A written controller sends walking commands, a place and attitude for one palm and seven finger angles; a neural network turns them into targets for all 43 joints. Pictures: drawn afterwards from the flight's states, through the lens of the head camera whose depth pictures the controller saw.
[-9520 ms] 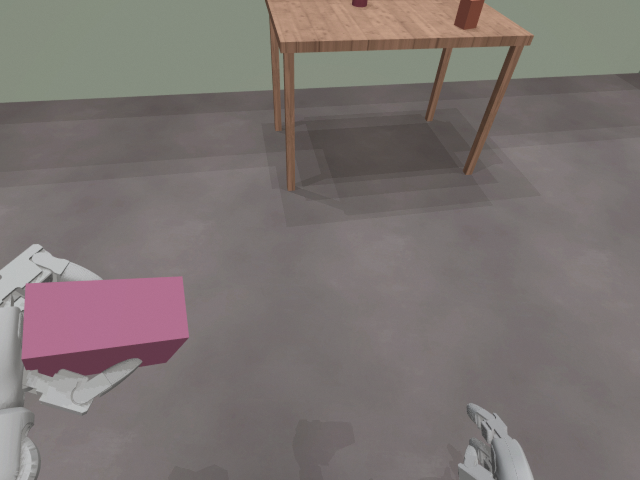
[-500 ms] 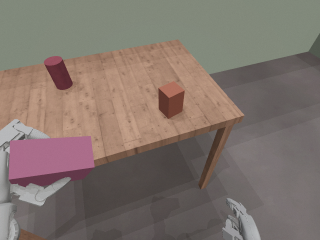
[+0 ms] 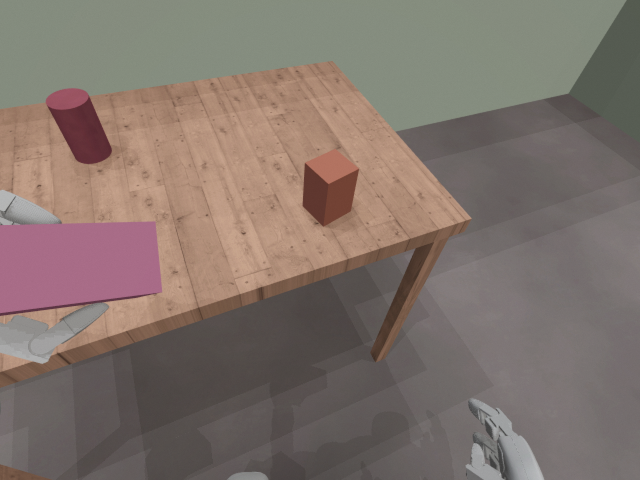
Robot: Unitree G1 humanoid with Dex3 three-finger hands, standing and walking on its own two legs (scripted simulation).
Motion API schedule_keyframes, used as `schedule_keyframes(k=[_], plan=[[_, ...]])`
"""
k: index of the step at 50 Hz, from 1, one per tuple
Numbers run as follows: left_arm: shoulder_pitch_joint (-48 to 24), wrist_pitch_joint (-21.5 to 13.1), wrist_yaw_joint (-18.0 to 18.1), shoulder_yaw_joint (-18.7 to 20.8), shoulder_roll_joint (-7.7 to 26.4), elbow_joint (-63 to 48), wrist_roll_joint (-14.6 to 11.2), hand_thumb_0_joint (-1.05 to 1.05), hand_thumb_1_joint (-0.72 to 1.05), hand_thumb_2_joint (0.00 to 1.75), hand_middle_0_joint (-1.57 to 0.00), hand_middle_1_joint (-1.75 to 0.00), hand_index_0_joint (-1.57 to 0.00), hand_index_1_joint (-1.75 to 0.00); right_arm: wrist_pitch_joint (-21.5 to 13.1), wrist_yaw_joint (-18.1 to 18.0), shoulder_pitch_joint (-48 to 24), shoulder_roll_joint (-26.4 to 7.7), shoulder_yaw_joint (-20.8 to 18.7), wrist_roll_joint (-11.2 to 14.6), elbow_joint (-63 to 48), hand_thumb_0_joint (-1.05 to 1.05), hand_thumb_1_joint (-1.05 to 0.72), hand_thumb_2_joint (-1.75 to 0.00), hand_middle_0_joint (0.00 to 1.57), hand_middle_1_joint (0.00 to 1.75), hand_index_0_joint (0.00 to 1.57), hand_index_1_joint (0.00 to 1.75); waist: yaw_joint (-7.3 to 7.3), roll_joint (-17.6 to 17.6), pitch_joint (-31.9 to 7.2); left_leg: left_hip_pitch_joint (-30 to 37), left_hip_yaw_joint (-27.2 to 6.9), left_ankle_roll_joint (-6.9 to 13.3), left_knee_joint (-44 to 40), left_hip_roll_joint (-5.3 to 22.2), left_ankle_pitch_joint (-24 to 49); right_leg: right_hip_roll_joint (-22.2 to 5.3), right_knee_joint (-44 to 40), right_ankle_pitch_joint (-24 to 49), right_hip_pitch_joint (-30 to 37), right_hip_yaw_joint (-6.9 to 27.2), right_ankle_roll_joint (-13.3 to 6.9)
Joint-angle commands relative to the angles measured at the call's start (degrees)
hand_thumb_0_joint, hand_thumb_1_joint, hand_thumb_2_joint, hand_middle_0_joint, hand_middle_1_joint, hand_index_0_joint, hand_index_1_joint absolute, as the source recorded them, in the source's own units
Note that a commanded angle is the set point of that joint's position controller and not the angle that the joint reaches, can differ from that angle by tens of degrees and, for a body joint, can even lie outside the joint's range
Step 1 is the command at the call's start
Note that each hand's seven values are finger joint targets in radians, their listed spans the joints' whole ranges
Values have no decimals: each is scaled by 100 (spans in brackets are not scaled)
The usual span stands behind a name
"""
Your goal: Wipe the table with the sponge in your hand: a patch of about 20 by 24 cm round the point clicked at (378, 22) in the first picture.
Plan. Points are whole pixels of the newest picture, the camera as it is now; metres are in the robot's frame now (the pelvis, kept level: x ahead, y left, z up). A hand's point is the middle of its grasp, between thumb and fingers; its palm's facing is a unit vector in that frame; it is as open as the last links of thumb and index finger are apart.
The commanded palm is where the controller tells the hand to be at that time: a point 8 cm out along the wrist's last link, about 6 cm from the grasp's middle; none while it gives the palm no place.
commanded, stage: look again from close up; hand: left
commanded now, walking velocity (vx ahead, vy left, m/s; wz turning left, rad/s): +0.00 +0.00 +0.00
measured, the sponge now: (95, 268) +0.25 +0.23 +0.18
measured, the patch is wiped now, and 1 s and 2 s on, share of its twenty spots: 0.00 0.00 0.00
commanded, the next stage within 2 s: shuffle to correct the standing spot in 0.18 s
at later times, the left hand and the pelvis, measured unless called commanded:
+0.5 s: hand (18, 276) +0.24 +0.30 +0.17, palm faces +0.42 -0.82 -0.38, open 10.3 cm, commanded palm +0.19 +0.33 +0.19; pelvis +0.03 +0.04 +0.00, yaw +1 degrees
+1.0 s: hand (55, 239) +0.29 +0.29 +0.17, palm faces +0.39 -0.82 -0.41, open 10.3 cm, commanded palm +0.23 +0.32 +0.19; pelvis +0.07 +0.04 -0.01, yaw +1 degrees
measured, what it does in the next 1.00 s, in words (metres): shifts its weight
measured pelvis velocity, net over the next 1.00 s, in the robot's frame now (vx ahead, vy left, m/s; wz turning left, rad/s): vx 0.07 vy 0.04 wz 0.02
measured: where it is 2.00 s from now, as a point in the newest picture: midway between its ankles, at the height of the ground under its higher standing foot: outside the picture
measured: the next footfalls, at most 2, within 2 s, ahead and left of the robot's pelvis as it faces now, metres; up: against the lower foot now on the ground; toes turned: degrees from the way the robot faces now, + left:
none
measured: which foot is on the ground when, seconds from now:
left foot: down 0.00-1.00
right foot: down 0.00-1.00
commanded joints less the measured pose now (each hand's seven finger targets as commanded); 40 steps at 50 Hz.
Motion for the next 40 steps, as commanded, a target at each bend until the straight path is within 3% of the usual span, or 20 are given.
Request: schedule_keyframes(k=[1,3,4,6,9,12,15,17,19,20,21,23,26,29,30,34,35,38,39,40], plan=[[394,-271,-65,204,611,-1409,43,0,10,130,-120,-160,-120,-160,-389,-54,-636,-735,-378,14,-919,0,-90,-90,20,30,20,30,59,378,-758,640,-594,52,-1115,382,-545,-514,-872,-427,59,533,40],[269,-214,-35,458,718,-1346,106,0,10,130,-120,-160,-120,-160,-333,-128,-768,-683,-339,-31,-965,0,-90,-90,20,30,20,30,31,333,-615,384,-660,67,-1278,363,-531,-446,-849,-272,226,436,81],[100,-215,12,743,1114,-1344,114,0,10,130,-120,-160,-120,-160,-271,-170,-820,-715,-317,-34,-930,0,-90,-90,20,30,20,30,28,595,-682,418,-695,55,-1396,384,-442,-413,-753,-214,294,402,81],[-57,-193,15,540,805,-1424,121,0,10,130,-120,-160,-120,-160,-222,-218,-764,-618,-341,-19,-1011,0,-90,-90,20,30,20,30,11,922,-904,397,-711,69,-1421,420,-187,-404,-638,100,615,323,84],[-74,-164,15,572,964,-1765,144,0,10,130,-120,-160,-120,-160,-242,-205,-748,-608,-322,-25,-1042,0,-90,-90,20,30,20,30,60,1332,-1362,844,-713,30,-1345,494,825,-358,-403,481,768,190,100],[111,-113,-10,273,697,-2187,154,0,10,130,-120,-160,-120,-160,-319,-161,-692,-600,-336,-7,-1094,0,-90,-90,20,30,20,30,76,1229,-1701,1383,-632,8,-991,542,2303,-364,-397,848,756,112,133],[453,0,-35,-9,333,-2042,170,0,10,130,-120,-160,-120,-160,-324,-67,-617,-599,-373,29,-1042,0,-90,-90,20,30,20,30,30,968,-1753,1797,-618,-78,-891,632,3006,-329,-348,572,536,54,170],[375,42,-19,77,405,-1842,187,0,10,130,-120,-160,-120,-160,-248,-37,-683,-687,-413,8,-1001,0,-90,-90,20,30,20,30,3,834,-1490,1505,-640,-53,-933,630,2347,-350,-378,430,514,36,163],[573,130,0,224,431,-1256,164,0,10,130,-120,-160,-120,-160,-146,-31,-716,-695,-431,29,-972,0,-90,-90,20,30,20,30,-15,493,-1381,1136,-571,40,-1015,529,1095,-386,-438,533,687,84,108],[452,141,-6,79,270,-1200,139,0,10,130,-120,-160,-120,-160,-67,-50,-691,-625,-434,43,-1001,0,-90,-90,20,30,20,30,-45,498,-1227,879,-630,32,-1063,515,560,-442,-418,436,752,61,66],[242,125,4,150,397,-1265,126,0,10,130,-120,-160,-120,-160,-16,-74,-761,-656,-442,41,-1022,0,-90,-90,20,30,20,30,-68,474,-1084,675,-649,53,-1138,466,-57,-458,-401,269,736,104,37],[5,119,-6,122,383,-1097,120,0,10,130,-120,-160,-120,-160,44,-111,-815,-642,-431,52,-1051,0,-90,-90,20,30,20,30,-79,504,-743,354,-784,120,-1357,443,-1134,-454,-384,-209,560,177,-6],[-254,107,5,40,413,-1303,131,0,10,130,-120,-160,-120,-160,99,-165,-878,-565,-378,81,-1124,0,-90,-90,20,30,20,30,-62,941,-646,260,-1026,233,-1649,539,-1710,-383,-238,-419,524,54,17],[-185,140,19,-1,446,-1295,125,0,10,130,-120,-160,-120,-160,47,-150,-888,-551,-351,114,-1143,0,-90,-90,20,30,20,30,-31,594,-804,317,-812,275,-1313,392,-1266,-511,-348,-122,690,231,-61],[-231,133,18,-150,301,-1426,118,0,10,130,-120,-160,-120,-160,37,-161,-854,-531,-357,114,-1157,0,-90,-90,20,30,20,30,-34,622,-860,322,-785,263,-1157,364,-977,-581,-323,42,787,261,-100],[-49,156,66,56,594,-1533,101,0,10,130,-120,-160,-120,-160,-15,-150,-843,-579,-375,140,-1110,0,-90,-90,20,30,20,30,-18,484,-1159,455,-534,245,-579,214,-46,-806,-244,544,930,583,-209],[-5,147,64,-43,452,-1597,85,0,10,130,-120,-160,-120,-160,-6,-155,-809,-537,-373,148,-1113,0,-90,-90,20,30,20,30,-18,482,-1201,444,-521,223,-472,224,197,-858,-170,656,998,574,-235],[143,119,73,142,605,-1657,63,0,10,130,-120,-160,-120,-160,17,-165,-795,-565,-406,168,-1090,0,-90,-90,20,30,20,30,-38,499,-1271,473,-474,218,-254,211,747,-882,-28,1018,1057,580,-243],[299,125,85,258,714,-1585,52,0,10,130,-120,-160,-120,-160,38,-154,-802,-603,-416,195,-1059,0,-90,-90,20,30,20,30,-56,663,-1316,542,-511,219,-275,245,972,-863,120,1087,1007,527,-231],[367,114,68,170,572,-1586,35,0,10,130,-120,-160,-120,-160,65,-157,-797,-562,-407,197,-1085,0,-90,-90,20,30,20,30,-54,758,-1261,549,-566,216,-320,292,1120,-802,210,1069,972,388,-190]])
